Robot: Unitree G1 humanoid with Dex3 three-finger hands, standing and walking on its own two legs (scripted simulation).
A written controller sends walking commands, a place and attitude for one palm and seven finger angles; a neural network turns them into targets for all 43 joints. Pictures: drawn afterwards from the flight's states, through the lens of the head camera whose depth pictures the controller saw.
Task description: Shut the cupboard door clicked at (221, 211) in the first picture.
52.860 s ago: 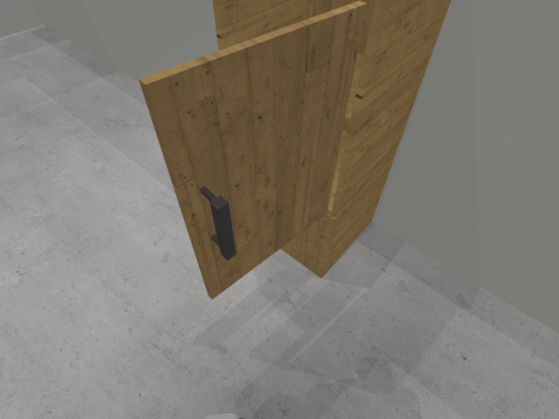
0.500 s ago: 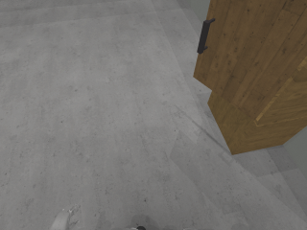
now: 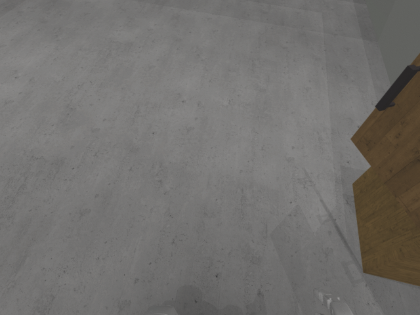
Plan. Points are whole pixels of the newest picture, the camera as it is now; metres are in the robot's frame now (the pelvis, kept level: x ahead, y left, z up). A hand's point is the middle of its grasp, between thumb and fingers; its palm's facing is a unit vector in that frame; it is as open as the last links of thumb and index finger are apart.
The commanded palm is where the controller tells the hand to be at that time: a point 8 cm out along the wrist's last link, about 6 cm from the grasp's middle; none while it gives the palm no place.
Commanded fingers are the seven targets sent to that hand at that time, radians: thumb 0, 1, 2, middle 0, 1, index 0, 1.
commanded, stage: walk to a spot facing it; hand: left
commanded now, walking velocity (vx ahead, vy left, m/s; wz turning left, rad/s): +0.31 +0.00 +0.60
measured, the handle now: (400, 88) +0.78 -0.53 -0.02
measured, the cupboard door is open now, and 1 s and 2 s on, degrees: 29 29 29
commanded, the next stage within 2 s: turn to face it in 0.84 s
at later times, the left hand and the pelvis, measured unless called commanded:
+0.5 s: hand (134, 295) +0.16 +0.17 -0.13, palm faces +0.31 -0.92 -0.24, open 7.4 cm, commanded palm none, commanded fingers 0.00 0.90 0.90 -0.20 -0.30 -0.20 -0.30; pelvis +0.15 -0.04 +0.02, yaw +19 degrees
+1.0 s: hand (94, 251) +0.24 +0.28 -0.15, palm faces +0.60 -0.76 -0.24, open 7.4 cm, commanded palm none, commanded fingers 0.00 0.90 0.90 -0.20 -0.30 -0.20 -0.30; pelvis +0.30 +0.06 +0.01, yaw +36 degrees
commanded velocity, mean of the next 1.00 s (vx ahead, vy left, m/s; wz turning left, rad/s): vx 0.26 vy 0.00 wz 0.49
